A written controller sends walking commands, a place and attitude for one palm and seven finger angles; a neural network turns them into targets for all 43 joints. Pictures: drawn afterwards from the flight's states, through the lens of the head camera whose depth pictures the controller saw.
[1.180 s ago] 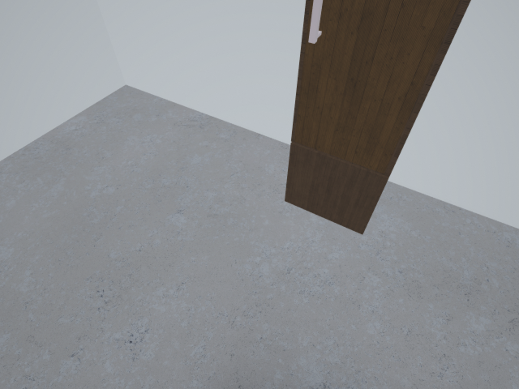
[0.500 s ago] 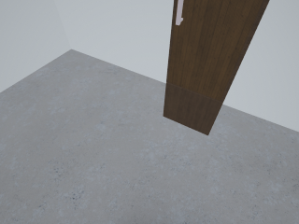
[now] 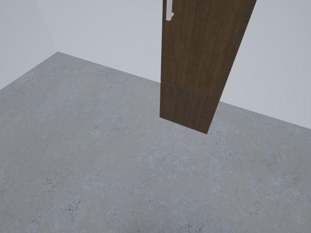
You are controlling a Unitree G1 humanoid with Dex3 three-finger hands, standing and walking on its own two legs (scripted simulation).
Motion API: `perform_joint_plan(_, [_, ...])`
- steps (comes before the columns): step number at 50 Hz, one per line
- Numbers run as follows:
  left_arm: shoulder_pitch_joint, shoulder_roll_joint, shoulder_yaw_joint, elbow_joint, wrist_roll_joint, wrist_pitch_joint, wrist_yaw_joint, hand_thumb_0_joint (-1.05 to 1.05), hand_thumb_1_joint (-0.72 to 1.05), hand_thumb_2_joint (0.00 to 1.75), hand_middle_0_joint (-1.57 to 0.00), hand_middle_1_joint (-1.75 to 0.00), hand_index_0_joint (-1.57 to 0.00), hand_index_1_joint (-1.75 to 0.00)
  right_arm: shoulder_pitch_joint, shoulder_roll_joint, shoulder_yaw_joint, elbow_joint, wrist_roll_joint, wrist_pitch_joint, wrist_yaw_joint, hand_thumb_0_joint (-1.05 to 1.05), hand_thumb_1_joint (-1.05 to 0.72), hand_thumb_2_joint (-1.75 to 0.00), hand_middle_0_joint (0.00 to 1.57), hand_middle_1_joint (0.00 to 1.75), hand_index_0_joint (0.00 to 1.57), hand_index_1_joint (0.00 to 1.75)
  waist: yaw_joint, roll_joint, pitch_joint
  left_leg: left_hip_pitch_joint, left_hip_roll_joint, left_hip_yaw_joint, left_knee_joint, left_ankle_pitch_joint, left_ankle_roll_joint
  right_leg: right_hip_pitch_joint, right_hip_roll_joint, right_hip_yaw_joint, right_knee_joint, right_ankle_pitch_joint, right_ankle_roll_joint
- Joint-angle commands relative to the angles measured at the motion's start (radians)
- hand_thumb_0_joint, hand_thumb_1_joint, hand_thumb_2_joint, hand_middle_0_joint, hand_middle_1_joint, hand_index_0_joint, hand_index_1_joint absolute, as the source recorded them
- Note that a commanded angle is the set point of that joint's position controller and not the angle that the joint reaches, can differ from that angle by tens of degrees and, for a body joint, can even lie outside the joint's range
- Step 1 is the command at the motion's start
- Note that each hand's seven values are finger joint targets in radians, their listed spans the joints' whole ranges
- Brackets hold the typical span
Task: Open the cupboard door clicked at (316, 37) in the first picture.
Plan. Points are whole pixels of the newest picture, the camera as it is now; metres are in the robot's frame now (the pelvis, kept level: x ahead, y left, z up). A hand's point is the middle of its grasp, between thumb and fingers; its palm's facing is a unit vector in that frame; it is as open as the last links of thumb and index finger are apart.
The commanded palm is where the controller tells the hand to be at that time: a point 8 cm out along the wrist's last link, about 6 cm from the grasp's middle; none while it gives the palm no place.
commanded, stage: turn to face it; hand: left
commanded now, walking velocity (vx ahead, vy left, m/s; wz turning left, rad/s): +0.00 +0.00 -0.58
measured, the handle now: (171, 3) +1.03 +0.00 +0.14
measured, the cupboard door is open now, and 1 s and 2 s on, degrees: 0 0 0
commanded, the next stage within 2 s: take the last steps up to it in 0.56 s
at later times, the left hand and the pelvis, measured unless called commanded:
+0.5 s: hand out of the picture +0.07 +0.17 -0.17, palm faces -0.18 -0.95 -0.27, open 7.3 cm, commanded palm none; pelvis -0.03 -0.02 -0.01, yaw -13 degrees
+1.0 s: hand out of the picture +0.10 +0.18 -0.17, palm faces -0.20 -0.96 -0.20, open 7.3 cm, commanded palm none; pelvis +0.03 +0.00 +0.00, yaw -16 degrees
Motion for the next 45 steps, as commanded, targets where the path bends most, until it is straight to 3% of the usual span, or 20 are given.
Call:
perform_joint_plan(1, [0.021, 0.158, 0.045, -0.096, 0.008, -0.004, 0.007, 0.0, 0.9, 0.9, -0.2, -0.3, -0.2, -0.3, 0.068, -0.127, -0.044, -0.077, 0.001, 0.006, -0.008, 0.0, -0.9, -0.9, 0.2, 0.3, 0.2, 0.3, -0.02, -0.068, -0.047, -0.001, 0.105, -0.048, 0.073, 0.111, -0.001, -0.084, -0.188, 0.216, 0.006, 0.34, -0.041])
perform_joint_plan(6, [-0.006, 0.13, 0.055, -0.142, 0.011, 0.003, 0.003, 0.0, 0.9, 0.9, -0.2, -0.3, -0.2, -0.3, 0.111, -0.1, -0.055, -0.097, 0.0, 0.002, -0.01, 0.0, -0.9, -0.9, 0.2, 0.3, 0.2, 0.3, -0.034, -0.034, -0.039, 0.02, 0.127, -0.076, 0.061, 0.04, 0.015, -0.195, -0.145, 0.239, 0.04, 0.225, -0.036])
perform_joint_plan(8, [-0.01, 0.084, 0.052, -0.162, 0.01, 0.008, -0.004, 0.0, 0.9, 0.9, -0.2, -0.3, -0.2, -0.3, 0.136, -0.139, -0.064, -0.096, -0.009, -0.007, -0.015, 0.0, -0.9, -0.9, 0.2, 0.3, 0.2, 0.3, -0.036, 0.129, -0.036, 0.063, 0.259, -0.193, -0.076, 0.077, 0.083, -0.277, -0.034, 0.112, 0.239, 0.128, 0.014])
perform_joint_plan(9, [-0.023, 0.064, 0.051, -0.174, 0.01, 0.014, -0.008, 0.0, 0.9, 0.9, -0.2, -0.3, -0.2, -0.3, 0.149, -0.153, -0.07, -0.092, -0.011, -0.014, -0.018, 0.0, -0.9, -0.9, 0.2, 0.3, 0.2, 0.3, -0.034, 0.223, -0.036, 0.059, 0.376, -0.256, -0.15, 0.186, 0.155, -0.31, -0.011, 0.015, 0.438, -0.166, 0.04])
perform_joint_plan(11, [-0.038, 0.051, 0.057, -0.187, 0.015, 0.022, -0.012, 0.0, 0.9, 0.9, -0.2, -0.3, -0.2, -0.3, 0.15, -0.134, -0.065, -0.101, -0.016, -0.021, -0.021, 0.0, -0.9, -0.9, 0.2, 0.3, 0.2, 0.3, -0.02, 0.115, -0.039, 0.071, 0.413, -0.222, -0.115, 0.362, 0.209, -0.346, -0.063, 0.011, 0.581, -0.305, 0.056])
perform_joint_plan(14, [-0.004, 0.005, 0.049, -0.18, 0.01, 0.016, -0.02, 0.0, 0.9, 0.9, -0.2, -0.3, -0.2, -0.3, 0.112, -0.145, -0.067, -0.103, -0.024, -0.017, -0.019, 0.0, -0.9, -0.9, 0.2, 0.3, 0.2, 0.3, -0.002, 0.144, -0.034, 0.025, 0.343, -0.075, -0.033, 0.46, 0.153, -0.223, -0.071, -0.062, 0.408, -0.268, 0.055])
perform_joint_plan(17, [0.11, 0.029, 0.062, -0.14, 0.014, 0.003, -0.018, 0.0, 0.9, 0.9, -0.2, -0.3, -0.2, -0.3, 0.095, -0.141, -0.074, -0.099, -0.007, -0.005, -0.011, 0.0, -0.9, -0.9, 0.2, 0.3, 0.2, 0.3, 0.041, 0.07, -0.053, -0.092, 0.253, 0.026, 0.156, 0.264, 0.055, -0.006, -0.053, -0.096, 0.085, 0.06, 0.041])
perform_joint_plan(18, [0.136, 0.101, 0.074, -0.138, 0.021, -0.009, -0.008, 0.0, 0.9, 0.9, -0.2, -0.3, -0.2, -0.3, 0.096, -0.086, -0.07, -0.121, 0.004, 0.001, -0.003, 0.0, -0.9, -0.9, 0.2, 0.3, 0.2, 0.3, 0.048, -0.132, -0.03, -0.23, 0.139, 0.088, 0.344, 0.008, -0.008, 0.055, -0.211, 0.148, -0.063, 0.215, -0.017])
perform_joint_plan(19, [0.161, 0.2, 0.092, -0.135, 0.019, -0.015, 0.003, 0.0, 0.9, 0.9, -0.2, -0.3, -0.2, -0.3, 0.052, -0.031, -0.062, -0.159, 0.009, 0.007, 0.004, 0.0, -0.9, -0.9, 0.2, 0.3, 0.2, 0.3, 0.071, -0.333, -0.018, -0.393, 0.014, 0.058, 0.572, -0.385, -0.044, 0.04, -0.433, 0.449, -0.145, 0.363, -0.162])
perform_joint_plan(20, [0.165, 0.201, 0.088, -0.143, 0.011, -0.011, 0.012, 0.0, 0.9, 0.9, -0.2, -0.3, -0.2, -0.3, 0.044, -0.045, -0.062, -0.159, 0.003, 0.023, 0.002, 0.0, -0.9, -0.9, 0.2, 0.3, 0.2, 0.3, 0.074, -0.226, -0.025, -0.387, 0.03, -0.082, 0.708, -0.371, -0.032, -0.034, -0.441, 0.472, -0.164, 0.154, -0.218])
perform_joint_plan(21, [0.099, 0.168, 0.089, -0.153, 0.015, -0.008, 0.022, 0.0, 0.9, 0.9, -0.2, -0.3, -0.2, -0.3, 0.032, -0.035, -0.067, -0.152, 0.004, 0.025, 0.003, 0.0, -0.9, -0.9, 0.2, 0.3, 0.2, 0.3, 0.042, -0.206, -0.015, -0.42, 0.031, -0.121, 0.775, -0.31, -0.028, -0.06, -0.405, 0.491, -0.171, 0.039, -0.218])
perform_joint_plan(25, [-0.005, 0.116, 0.07, -0.182, 0.021, -0.017, 0.022, 0.0, 0.9, 0.9, -0.2, -0.3, -0.2, -0.3, 0.085, -0.011, -0.056, -0.118, -0.001, 0.014, 0.013, 0.0, -0.9, -0.9, 0.2, 0.3, 0.2, 0.3, -0.015, -0.124, -0.039, -0.321, 0.03, -0.117, 0.641, -0.182, -0.039, -0.109, -0.292, 0.297, -0.123, 0.069, -0.154])
perform_joint_plan(30, [0.046, 0.125, 0.077, -0.158, 0.019, -0.011, 0.014, 0.0, 0.9, 0.9, -0.2, -0.3, -0.2, -0.3, 0.096, 0.008, -0.047, -0.119, 0.006, 0.003, 0.004, 0.0, -0.9, -0.9, 0.2, 0.3, 0.2, 0.3, 0.004, -0.166, -0.061, -0.228, -0.013, -0.082, 0.329, -0.177, -0.032, -0.041, -0.259, 0.307, -0.089, 0.19, -0.149])
perform_joint_plan(33, [0.019, 0.097, 0.072, -0.156, 0.006, -0.008, 0.016, 0.0, 0.9, 0.9, -0.2, -0.3, -0.2, -0.3, 0.188, 0.001, -0.041, -0.086, 0.009, -0.015, -0.007, 0.0, -0.9, -0.9, 0.2, 0.3, 0.2, 0.3, -0.047, -0.143, -0.092, -0.021, -0.009, -0.091, 0.011, 0.017, -0.024, -0.096, -0.208, 0.273, 0.003, 0.233, -0.076])
perform_joint_plan(35, [0.05, 0.014, 0.048, -0.17, -0.005, -0.01, 0.005, 0.0, 0.9, 0.9, -0.2, -0.3, -0.2, -0.3, 0.191, -0.097, -0.049, -0.084, -0.011, -0.031, -0.011, 0.0, -0.9, -0.9, 0.2, 0.3, 0.2, 0.3, -0.024, 0.155, -0.075, 0.057, 0.195, -0.333, -0.126, -0.024, 0.073, -0.238, -0.035, 0.124, 0.101, -0.092, 0.024])
perform_joint_plan(36, [0.043, 0.005, 0.042, -0.178, 0.003, -0.015, -0.004, 0.0, 0.9, 0.9, -0.2, -0.3, -0.2, -0.3, 0.187, -0.133, -0.054, -0.102, -0.017, -0.026, -0.014, 0.0, -0.9, -0.9, 0.2, 0.3, 0.2, 0.3, -0.023, 0.16, -0.052, -0.058, 0.284, -0.42, -0.185, -0.208, 0.139, -0.196, -0.01, 0.032, 0.172, -0.186, 0.045])
perform_joint_plan(38, [-0.001, 0.0, 0.039, -0.163, 0.022, -0.01, -0.011, 0.0, 0.9, 0.9, -0.2, -0.3, -0.2, -0.3, 0.147, -0.116, -0.047, -0.098, -0.023, -0.029, -0.002, 0.0, -0.9, -0.9, 0.2, 0.3, 0.2, 0.3, -0.016, 0.211, 0.057, -0.181, 0.233, -0.418, -0.258, -0.358, 0.155, -0.172, -0.013, -0.02, 0.281, -0.19, 0.043])
perform_joint_plan(42, [0.071, -0.011, 0.029, -0.111, 0.013, -0.042, -0.024, 0.0, 0.9, 0.9, -0.2, -0.3, -0.2, -0.3, 0.176, -0.079, -0.035, -0.066, -0.01, -0.03, 0.005, 0.0, -0.9, -0.9, 0.2, 0.3, 0.2, 0.3, 0.013, 0.154, 0.036, -0.117, 0.115, -0.254, -0.117, -0.131, 0.115, -0.043, -0.021, -0.075, 0.05, -0.085, 0.024])
perform_joint_plan(43, [0.114, 0.008, 0.034, -0.094, 0.012, -0.053, -0.02, 0.0, 0.9, 0.9, -0.2, -0.3, -0.2, -0.3, 0.184, -0.053, -0.03, -0.063, -0.004, -0.036, 0.009, 0.0, -0.9, -0.9, 0.2, 0.3, 0.2, 0.3, 0.028, 0.081, 0.018, -0.18, 0.066, -0.201, -0.027, -0.102, 0.088, 0.067, -0.07, 0.005, -0.024, -0.075, 0.002])
perform_joint_plan(45, [0.256, 0.14, 0.072, -0.048, 0.015, -0.07, -0.002, 0.0, 0.9, 0.9, -0.2, -0.3, -0.2, -0.3, 0.168, -0.005, -0.027, -0.099, -0.003, -0.05, 0.017, 0.0, -0.9, -0.9, 0.2, 0.3, 0.2, 0.3, 0.075, -0.223, 0.003, -0.474, -0.062, -0.031, 0.306, -0.234, 0.009, 0.279, -0.409, 0.461, -0.207, -0.17, -0.154])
